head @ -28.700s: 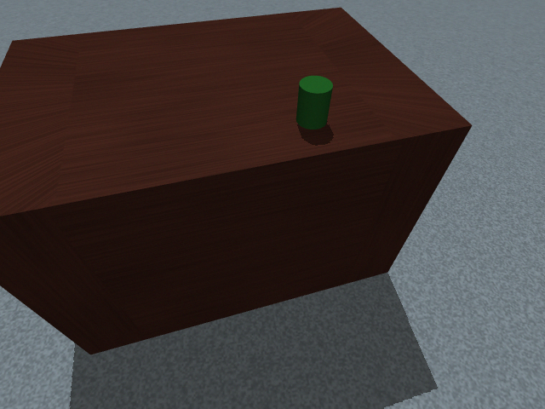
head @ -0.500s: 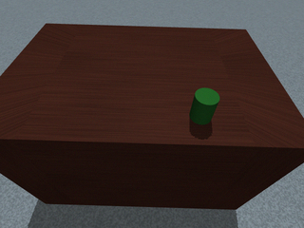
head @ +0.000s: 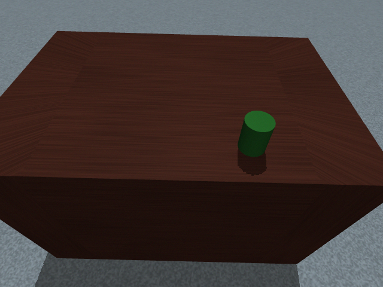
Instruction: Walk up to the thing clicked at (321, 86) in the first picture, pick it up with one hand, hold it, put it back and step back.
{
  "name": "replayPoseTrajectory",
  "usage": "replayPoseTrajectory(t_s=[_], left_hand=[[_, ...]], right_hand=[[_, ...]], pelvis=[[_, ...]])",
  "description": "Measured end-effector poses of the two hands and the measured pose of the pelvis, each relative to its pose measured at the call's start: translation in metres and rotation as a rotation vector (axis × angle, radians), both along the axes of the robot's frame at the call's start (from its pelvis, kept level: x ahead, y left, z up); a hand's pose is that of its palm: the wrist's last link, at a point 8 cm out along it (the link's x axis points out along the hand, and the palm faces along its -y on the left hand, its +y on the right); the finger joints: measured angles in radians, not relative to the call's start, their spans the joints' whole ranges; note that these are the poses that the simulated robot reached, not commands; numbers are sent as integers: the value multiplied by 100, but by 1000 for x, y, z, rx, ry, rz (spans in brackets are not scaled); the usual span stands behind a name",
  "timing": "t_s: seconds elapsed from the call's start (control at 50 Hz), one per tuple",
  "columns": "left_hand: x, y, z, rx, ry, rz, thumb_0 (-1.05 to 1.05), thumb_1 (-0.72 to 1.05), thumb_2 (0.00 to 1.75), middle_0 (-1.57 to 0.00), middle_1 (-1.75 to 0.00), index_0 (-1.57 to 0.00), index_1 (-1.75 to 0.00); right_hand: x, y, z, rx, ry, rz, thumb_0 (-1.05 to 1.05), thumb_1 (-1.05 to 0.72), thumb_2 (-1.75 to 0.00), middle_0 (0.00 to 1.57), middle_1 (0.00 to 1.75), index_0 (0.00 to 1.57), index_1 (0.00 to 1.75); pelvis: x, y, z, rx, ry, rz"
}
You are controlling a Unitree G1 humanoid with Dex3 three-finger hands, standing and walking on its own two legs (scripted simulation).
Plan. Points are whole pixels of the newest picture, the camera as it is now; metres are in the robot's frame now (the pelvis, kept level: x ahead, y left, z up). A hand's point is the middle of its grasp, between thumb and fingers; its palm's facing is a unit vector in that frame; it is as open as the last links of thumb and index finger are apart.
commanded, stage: stand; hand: right
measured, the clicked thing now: (255, 134) +0.49 -0.16 +0.02
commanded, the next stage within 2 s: step back in 0.60 s
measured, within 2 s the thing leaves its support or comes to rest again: neither
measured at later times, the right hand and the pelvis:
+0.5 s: hand out of the picture +0.06 -0.25 -0.16, palm faces -0.02 +0.94 -0.34, open 7.4 cm; pelvis +0.00 +0.00 +0.00, yaw +0 degrees
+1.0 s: hand out of the picture +0.00 -0.25 -0.17, palm faces -0.03 +0.90 -0.44, open 7.4 cm; pelvis -0.08 +0.04 -0.03, yaw +0 degrees
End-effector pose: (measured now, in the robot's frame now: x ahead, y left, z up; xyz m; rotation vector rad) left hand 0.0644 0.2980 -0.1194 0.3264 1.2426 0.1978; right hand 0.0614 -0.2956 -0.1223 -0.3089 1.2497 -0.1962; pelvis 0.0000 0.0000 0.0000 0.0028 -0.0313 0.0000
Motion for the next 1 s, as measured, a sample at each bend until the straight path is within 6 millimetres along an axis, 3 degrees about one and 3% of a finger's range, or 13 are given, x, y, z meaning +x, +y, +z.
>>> replayPoseTrajectory(t_s=[0.62, 0.84, 0.92, 1.0], left_hand=[[0, 0, 0, -2, -9, -1, 1, 90, 90, -20, -30, -20, -30], [-9, 19, -8, 48, -31, -18, 1, 90, 90, -21, -30, -20, -30], [-14, 32, -14, 49, -42, -56, 1, 90, 90, -21, -30, -20, -30], [-10, 50, -30, 35, -93, -74, 1, 90, 90, -21, -30, -20, -30]], right_hand=[[-4, 0, 0, 1, 3, -6, 1, -91, -90, 21, 30, 20, 30], [-13, -19, -8, -54, 1, -6, 1, -91, -90, 21, 30, 20, 30], [-32, -13, -6, -78, 4, -7, 1, -91, -90, 21, 30, 20, 30], [-66, 1, -6, -120, 18, -2, 0, -91, -90, 21, 30, 20, 30]], pelvis=[[-2, 1, -1, 0, 1, 0], [-43, 4, -17, -4, 9, -1], [-61, 19, -21, 6, 21, -5], [-78, 37, -34, -8, 32, 7]])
